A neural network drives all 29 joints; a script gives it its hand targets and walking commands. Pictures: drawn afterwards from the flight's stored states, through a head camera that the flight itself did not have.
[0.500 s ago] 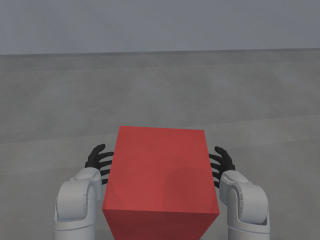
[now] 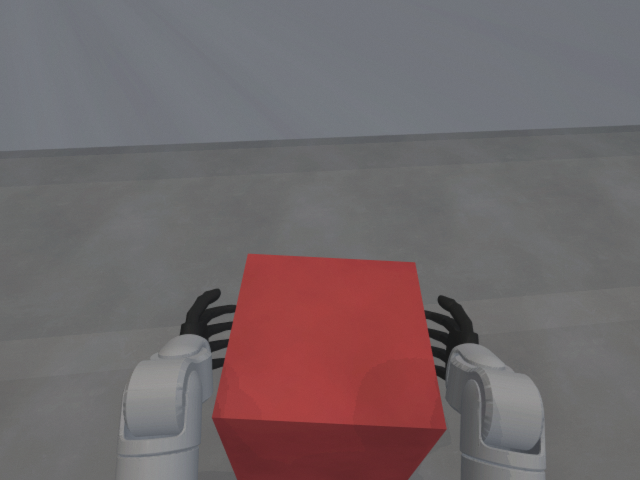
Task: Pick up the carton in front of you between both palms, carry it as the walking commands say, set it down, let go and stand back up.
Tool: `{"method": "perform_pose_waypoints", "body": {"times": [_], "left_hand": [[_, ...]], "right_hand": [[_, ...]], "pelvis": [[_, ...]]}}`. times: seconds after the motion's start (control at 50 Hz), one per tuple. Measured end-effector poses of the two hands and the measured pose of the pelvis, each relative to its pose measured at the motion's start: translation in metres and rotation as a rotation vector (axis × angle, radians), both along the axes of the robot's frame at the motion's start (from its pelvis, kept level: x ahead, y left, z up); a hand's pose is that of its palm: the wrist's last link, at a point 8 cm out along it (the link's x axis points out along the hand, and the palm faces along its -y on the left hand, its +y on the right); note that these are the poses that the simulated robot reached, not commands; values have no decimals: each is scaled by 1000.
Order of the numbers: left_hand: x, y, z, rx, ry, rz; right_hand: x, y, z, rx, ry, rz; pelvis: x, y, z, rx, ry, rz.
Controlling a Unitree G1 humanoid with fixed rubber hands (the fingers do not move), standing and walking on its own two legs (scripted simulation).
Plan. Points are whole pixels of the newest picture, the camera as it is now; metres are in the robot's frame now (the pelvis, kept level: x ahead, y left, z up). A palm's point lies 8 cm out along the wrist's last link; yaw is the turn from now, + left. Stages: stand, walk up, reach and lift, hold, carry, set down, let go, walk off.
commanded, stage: carry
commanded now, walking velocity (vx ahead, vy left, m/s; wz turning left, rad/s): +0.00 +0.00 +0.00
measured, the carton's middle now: (324, 379) +0.29 +0.00 +0.00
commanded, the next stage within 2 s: hold in 1.82 s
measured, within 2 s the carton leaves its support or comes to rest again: neither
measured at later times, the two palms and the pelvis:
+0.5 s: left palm (180, 377) +0.26 +0.16 +0.06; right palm (437, 375) +0.26 -0.13 +0.06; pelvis -0.01 +0.01 +0.00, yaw +1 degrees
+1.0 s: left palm (175, 401) +0.24 +0.17 +0.04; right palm (432, 399) +0.24 -0.13 +0.04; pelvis -0.06 +0.01 +0.00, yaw +1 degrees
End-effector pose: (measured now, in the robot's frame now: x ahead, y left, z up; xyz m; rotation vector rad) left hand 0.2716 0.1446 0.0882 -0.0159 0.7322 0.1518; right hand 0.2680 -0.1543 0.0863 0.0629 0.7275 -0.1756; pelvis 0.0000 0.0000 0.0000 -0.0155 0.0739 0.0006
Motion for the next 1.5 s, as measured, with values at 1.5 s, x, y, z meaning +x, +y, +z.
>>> {"method": "perform_pose_waypoints", "body": {"times": [1.5], "left_hand": [[-53,35,-51,60,-56,-6]], "right_hand": [[-41,36,-48,-90,-57,92]], "pelvis": [[-69,24,-3,10,-56,25]]}}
